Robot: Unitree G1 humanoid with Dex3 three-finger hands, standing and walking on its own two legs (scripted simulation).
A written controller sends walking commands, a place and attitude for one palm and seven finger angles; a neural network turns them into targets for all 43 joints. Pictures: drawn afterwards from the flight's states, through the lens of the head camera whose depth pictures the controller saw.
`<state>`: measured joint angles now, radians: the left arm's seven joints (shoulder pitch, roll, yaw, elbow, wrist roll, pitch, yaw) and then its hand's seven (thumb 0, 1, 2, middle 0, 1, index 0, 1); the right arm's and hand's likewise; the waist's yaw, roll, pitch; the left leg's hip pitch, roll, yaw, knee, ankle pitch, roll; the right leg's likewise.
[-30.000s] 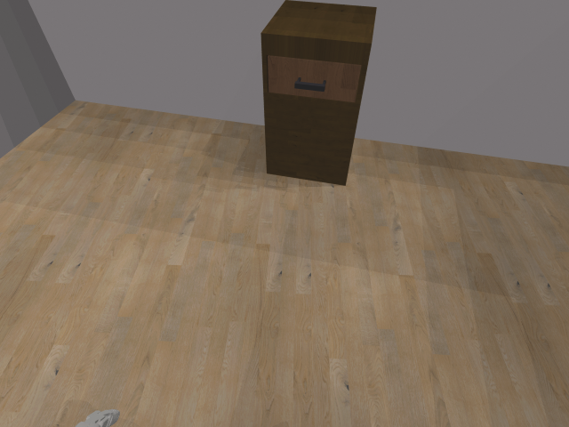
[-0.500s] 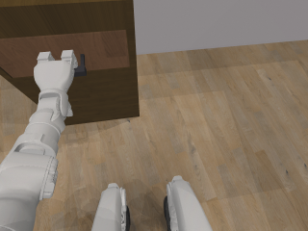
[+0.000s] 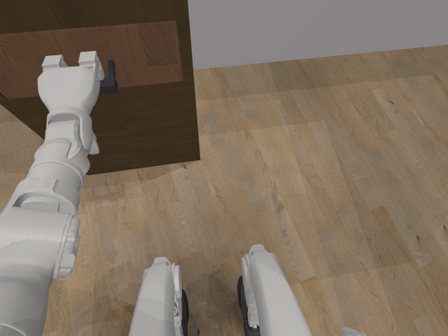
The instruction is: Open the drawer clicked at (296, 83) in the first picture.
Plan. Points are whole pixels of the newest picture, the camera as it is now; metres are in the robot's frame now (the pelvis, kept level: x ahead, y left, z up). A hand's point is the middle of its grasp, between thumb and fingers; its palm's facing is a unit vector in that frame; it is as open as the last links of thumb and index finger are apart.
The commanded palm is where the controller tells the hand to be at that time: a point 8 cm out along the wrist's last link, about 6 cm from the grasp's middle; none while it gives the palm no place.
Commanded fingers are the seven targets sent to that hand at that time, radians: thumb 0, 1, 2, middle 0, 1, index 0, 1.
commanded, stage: lower the fingers behind the handle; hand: left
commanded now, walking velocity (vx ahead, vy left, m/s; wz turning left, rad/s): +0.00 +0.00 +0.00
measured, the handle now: (83, 78) +0.61 +0.23 -0.02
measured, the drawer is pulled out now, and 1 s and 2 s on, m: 0.00 0.00 0.00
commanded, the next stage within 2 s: lift the fingers back up to retry in 0.06 s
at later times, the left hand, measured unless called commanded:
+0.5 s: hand (81, 105) +0.53 +0.21 +0.01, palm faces -0.05 -0.02 -1.00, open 13.9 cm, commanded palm +0.51 +0.21 +0.05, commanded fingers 0.00 -0.50 0.30 -0.30 -1.20 -0.30 -1.20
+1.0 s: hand (75, 95) +0.52 +0.21 +0.04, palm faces -0.06 -0.02 -1.00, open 13.8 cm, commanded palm +0.50 +0.21 +0.09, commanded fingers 0.00 -0.50 0.30 -0.30 -1.20 -0.30 -1.20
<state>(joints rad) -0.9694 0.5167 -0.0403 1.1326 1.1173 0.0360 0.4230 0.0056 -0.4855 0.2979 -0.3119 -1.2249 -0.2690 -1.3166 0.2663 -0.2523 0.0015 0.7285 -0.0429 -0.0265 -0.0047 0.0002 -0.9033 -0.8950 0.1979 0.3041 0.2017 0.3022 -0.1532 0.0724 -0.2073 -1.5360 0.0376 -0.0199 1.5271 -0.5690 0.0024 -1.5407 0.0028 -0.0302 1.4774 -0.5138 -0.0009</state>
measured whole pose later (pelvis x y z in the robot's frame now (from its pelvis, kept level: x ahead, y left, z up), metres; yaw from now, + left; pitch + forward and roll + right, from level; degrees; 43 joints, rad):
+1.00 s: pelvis +0.06 +0.00 +0.09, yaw +0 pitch +28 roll -2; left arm -0.75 0.40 -0.03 1.09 1.13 -0.03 0.52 0.00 -0.49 0.30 -0.32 -1.20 -0.32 -1.20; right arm 0.27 -0.25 -0.06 0.76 -0.06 0.04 0.00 0.00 -0.90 -0.90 0.20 0.30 0.20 0.30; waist -0.12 0.06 -0.20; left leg -1.13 0.04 0.00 1.17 -0.53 0.00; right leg -1.14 0.01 -0.02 1.13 -0.48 0.00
